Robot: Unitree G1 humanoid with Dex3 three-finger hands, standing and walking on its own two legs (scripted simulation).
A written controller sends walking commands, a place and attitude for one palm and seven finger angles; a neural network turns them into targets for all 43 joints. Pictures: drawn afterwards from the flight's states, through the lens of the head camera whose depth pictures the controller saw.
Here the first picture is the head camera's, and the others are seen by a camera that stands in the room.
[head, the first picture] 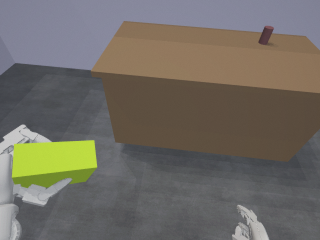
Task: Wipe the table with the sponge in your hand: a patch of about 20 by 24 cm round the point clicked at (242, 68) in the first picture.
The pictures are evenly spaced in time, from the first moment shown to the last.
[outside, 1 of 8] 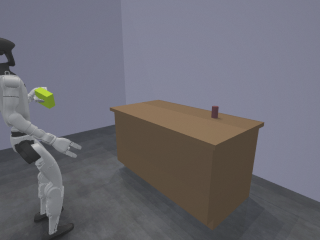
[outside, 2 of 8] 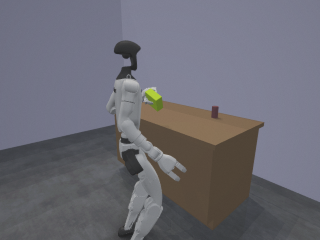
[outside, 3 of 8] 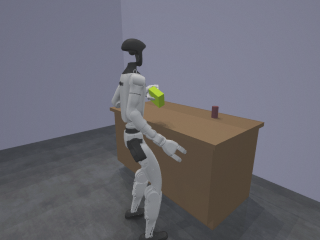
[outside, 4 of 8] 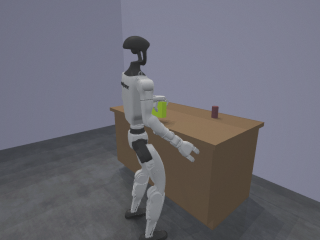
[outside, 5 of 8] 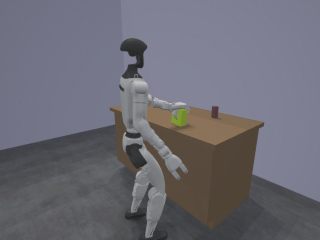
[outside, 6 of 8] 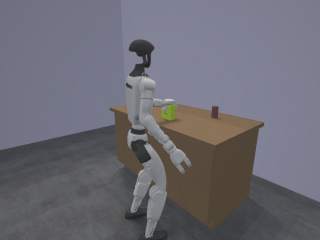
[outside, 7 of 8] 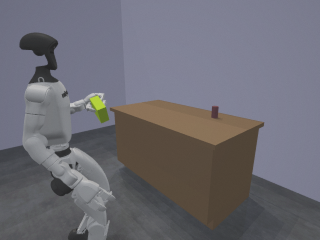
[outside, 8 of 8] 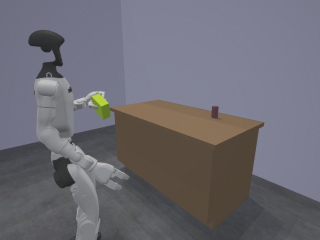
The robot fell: no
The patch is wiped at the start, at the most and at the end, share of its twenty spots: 0.00 0.95 0.95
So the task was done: yes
